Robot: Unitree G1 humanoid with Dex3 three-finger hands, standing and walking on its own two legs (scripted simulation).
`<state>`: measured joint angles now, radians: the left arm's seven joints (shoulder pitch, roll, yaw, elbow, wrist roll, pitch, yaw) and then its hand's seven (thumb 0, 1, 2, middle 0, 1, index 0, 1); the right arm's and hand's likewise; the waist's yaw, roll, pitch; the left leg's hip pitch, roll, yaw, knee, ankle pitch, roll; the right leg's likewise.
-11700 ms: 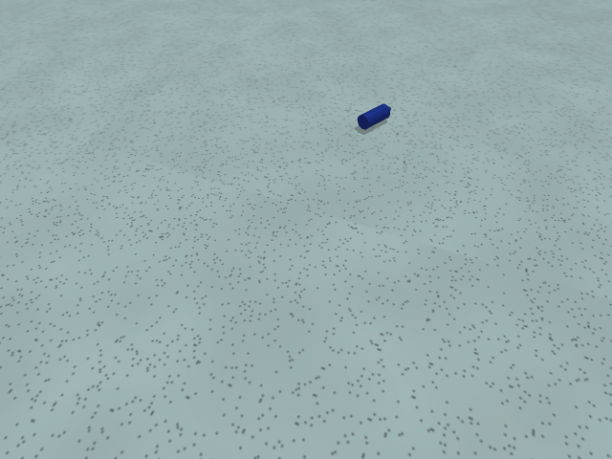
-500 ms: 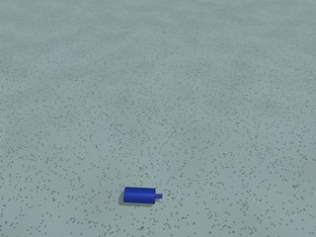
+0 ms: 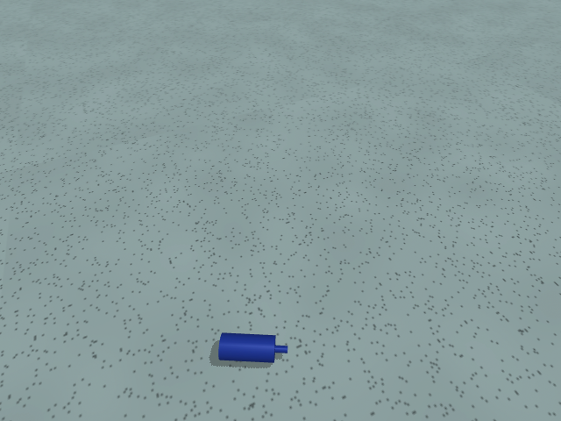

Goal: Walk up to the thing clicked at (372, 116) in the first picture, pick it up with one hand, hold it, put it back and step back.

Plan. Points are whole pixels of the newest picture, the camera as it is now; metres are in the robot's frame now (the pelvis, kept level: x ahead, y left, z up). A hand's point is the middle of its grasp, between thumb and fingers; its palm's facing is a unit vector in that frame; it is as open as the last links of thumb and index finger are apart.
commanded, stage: stand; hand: left
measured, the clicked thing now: (254, 347) +0.49 +0.11 -0.74
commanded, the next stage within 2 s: walk up in 0.76 s
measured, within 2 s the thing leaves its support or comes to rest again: neither
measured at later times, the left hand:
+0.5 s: hand out of the picture +0.07 +0.26 -0.16, palm faces -0.03 -0.94 -0.34, open 7.4 cm
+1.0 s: hand out of the picture +0.10 +0.24 -0.16, palm faces -0.06 -0.92 -0.38, open 7.4 cm
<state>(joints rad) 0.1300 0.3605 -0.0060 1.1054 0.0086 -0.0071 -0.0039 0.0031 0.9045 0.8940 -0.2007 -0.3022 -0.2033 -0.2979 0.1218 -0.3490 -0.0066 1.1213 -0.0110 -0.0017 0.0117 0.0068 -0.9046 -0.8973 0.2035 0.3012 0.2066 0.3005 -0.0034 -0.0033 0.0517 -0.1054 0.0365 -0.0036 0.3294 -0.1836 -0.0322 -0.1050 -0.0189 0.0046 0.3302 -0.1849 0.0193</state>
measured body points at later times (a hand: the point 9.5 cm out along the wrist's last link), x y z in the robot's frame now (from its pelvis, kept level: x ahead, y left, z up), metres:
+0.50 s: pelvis +0.00 +0.00 +0.00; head +0.01 +0.00 +0.45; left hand +0.07 +0.30 -0.13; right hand +0.07 -0.30 -0.13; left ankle +0.00 +0.14 -0.75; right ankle +0.00 -0.13 -0.75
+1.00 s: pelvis +0.03 -0.04 -0.01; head +0.05 -0.04 +0.43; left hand +0.10 +0.29 -0.13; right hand +0.05 -0.37 -0.13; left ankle +0.00 +0.14 -0.75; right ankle +0.07 -0.17 -0.74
